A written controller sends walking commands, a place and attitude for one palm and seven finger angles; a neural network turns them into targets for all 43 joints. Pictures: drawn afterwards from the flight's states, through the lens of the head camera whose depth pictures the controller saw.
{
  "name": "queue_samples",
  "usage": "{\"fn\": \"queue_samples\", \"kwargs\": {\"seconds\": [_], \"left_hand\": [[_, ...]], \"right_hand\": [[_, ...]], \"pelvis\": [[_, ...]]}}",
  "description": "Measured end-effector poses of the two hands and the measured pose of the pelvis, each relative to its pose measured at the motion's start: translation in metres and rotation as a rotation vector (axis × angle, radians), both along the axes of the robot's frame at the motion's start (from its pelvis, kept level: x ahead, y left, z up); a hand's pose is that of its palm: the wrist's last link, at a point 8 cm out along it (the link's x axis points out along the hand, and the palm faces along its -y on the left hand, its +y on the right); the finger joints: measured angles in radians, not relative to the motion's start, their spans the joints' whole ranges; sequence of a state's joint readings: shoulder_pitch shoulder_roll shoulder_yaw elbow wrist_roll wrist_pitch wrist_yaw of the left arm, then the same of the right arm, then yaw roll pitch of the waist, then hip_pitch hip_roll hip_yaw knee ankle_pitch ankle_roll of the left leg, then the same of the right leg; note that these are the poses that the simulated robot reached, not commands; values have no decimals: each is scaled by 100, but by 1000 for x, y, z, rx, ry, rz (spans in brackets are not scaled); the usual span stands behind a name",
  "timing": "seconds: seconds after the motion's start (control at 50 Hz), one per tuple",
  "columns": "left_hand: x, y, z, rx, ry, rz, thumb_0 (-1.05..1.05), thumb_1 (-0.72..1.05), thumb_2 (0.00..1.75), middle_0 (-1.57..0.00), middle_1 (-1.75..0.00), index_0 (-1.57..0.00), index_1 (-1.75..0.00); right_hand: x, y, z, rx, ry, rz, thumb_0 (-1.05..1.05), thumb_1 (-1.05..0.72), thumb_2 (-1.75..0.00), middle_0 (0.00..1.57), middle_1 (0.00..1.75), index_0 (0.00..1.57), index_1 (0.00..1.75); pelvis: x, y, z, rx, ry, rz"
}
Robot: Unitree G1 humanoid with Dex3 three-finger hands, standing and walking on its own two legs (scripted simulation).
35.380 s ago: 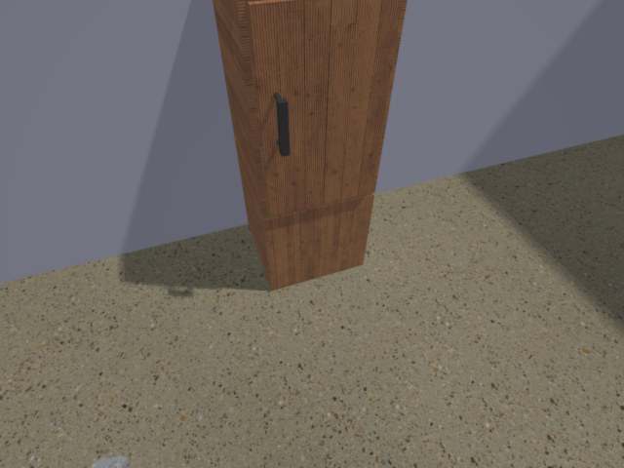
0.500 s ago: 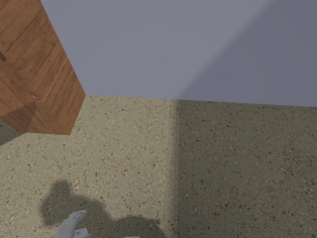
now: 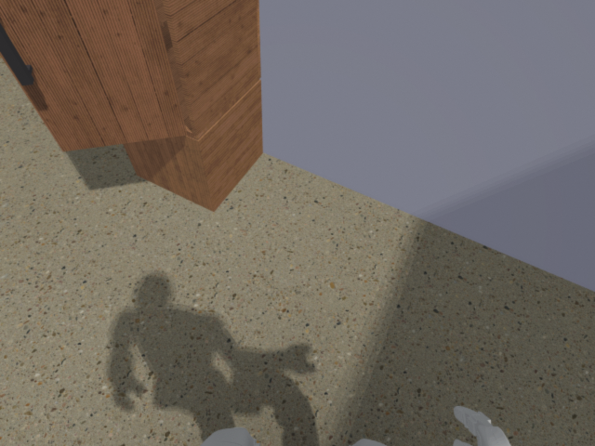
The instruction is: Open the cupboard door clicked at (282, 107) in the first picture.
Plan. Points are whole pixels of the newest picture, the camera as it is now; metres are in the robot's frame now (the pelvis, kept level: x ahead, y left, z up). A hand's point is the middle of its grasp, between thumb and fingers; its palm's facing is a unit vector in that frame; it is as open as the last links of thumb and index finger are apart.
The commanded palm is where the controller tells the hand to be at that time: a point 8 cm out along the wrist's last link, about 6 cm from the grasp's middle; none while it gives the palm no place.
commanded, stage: turn to face it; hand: left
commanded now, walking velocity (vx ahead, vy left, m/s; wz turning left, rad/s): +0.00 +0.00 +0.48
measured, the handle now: (10, 47) +0.82 +0.69 +0.00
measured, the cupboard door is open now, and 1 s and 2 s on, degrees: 43 43 43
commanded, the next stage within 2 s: take the last steps up to it in 0.50 s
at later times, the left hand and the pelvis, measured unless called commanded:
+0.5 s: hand out of the picture +0.09 +0.15 -0.13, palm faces +0.19 -0.94 -0.27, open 7.4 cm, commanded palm none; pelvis +0.03 -0.05 +0.02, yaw +12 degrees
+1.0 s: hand out of the picture -0.07 +0.18 -0.17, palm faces +0.45 -0.88 -0.19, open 7.4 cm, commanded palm none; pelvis +0.06 +0.03 +0.01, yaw +21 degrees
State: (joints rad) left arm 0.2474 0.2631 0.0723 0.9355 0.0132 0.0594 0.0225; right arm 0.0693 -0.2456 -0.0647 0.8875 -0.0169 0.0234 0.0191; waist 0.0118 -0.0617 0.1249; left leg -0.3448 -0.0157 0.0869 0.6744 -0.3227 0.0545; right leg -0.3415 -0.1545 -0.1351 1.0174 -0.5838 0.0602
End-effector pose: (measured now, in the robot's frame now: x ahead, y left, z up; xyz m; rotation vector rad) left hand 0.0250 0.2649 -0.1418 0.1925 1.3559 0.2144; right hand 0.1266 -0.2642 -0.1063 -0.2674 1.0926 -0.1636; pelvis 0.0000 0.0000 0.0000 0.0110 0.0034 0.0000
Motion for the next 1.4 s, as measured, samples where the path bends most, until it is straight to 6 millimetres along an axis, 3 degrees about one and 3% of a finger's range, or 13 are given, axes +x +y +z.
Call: {"fn": "queue_samples", "kwargs": {"seconds": [0.1, 0.22, 0.34, 0.42, 0.58, 0.7, 0.8, 0.9, 0.98, 1.06, 1.2, 1.32, 1.4], "left_hand": [[20, 9, 15, 0, -69, 34, 1, 91, 90, -20, -30, -20, -30], [46, 0, 30, -4, -162, 49, 1, 91, 90, -20, -30, -20, -30], [62, -26, 35, 3, -194, 55, 0, 91, 90, -20, -30, -20, -30], [61, -49, 35, 29, -215, 69, 0, 91, 90, -20, -30, -20, -30], [18, -81, 43, 22, -147, 176, 0, 91, 90, -21, -30, -20, -30], [-24, -85, 37, 4, -87, 271, 0, 92, 90, -21, -30, -20, -30], [-70, -84, 27, -38, -15, 370, 0, 91, 90, -21, -30, -20, -30], [-115, -74, 14, -92, 91, 458, 0, 91, 90, -21, -30, -20, -30], [-127, -51, 0, -123, 167, 475, 1, 91, 90, -21, -30, -20, -30], [-88, -14, 7, -105, 102, 446, 1, 91, 90, -20, -30, -20, -30], [17, 45, 23, -51, -99, 374, 1, 91, 90, -20, -30, -20, -30], [107, 74, 28, -32, -185, 296, 0, 91, 90, -20, -30, -20, -30], [171, 84, 27, -30, -229, 240, 0, 91, 90, -20, -30, -20, -30]], "right_hand": [[3, 15, 11, -10, 23, 41, 0, -90, -89, 20, 30, 20, 30], [-7, 22, 9, 24, 86, 65, 0, -90, -89, 20, 30, 20, 30], [-19, 9, -8, 65, 152, 60, 0, -90, -89, 21, 30, 20, 30], [-19, -9, -29, 95, 185, 52, 1, -90, -89, 21, 30, 20, 30], [1, -26, -24, 91, 232, 102, 1, -91, -89, 20, 30, 20, 30], [31, -15, -16, 66, 222, 187, 1, -91, -89, 20, 30, 20, 30], [68, 17, -7, 51, 178, 289, 1, -91, -89, 20, 30, 19, 30], [112, 71, 3, 43, 83, 389, 1, -91, -89, 20, 30, 19, 30], [127, 106, 3, 39, -9, 411, 0, -91, -89, 20, 30, 20, 30], [107, 122, 3, 41, 42, 381, 0, -91, -89, 20, 30, 20, 30], [51, 122, -5, 26, 252, 289, 0, -93, -89, 20, 30, 20, 30], [8, 124, -11, 31, 435, 197, 0, -92, -89, 20, 30, 20, 30], [-5, 130, -14, 46, 546, 146, 0, -91, -89, 20, 30, 20, 30]], "pelvis": [[5, 4, 14, -27, 4, 45], [11, -2, 22, -36, 9, 93], [18, -22, 19, -20, 21, 135], [24, -41, 9, 3, 22, 158], [33, -56, 21, 27, -4, 243], [36, -54, 23, 24, -6, 294], [40, -38, 22, 15, -4, 336], [47, -7, 17, 10, -1, 363], [53, 22, 6, 3, -11, 366], [64, 44, 15, -6, -13, 368], [94, 75, 24, -4, -10, 380], [132, 92, 19, 7, -6, 377], [165, 101, 12, 10, -2, 372]]}}
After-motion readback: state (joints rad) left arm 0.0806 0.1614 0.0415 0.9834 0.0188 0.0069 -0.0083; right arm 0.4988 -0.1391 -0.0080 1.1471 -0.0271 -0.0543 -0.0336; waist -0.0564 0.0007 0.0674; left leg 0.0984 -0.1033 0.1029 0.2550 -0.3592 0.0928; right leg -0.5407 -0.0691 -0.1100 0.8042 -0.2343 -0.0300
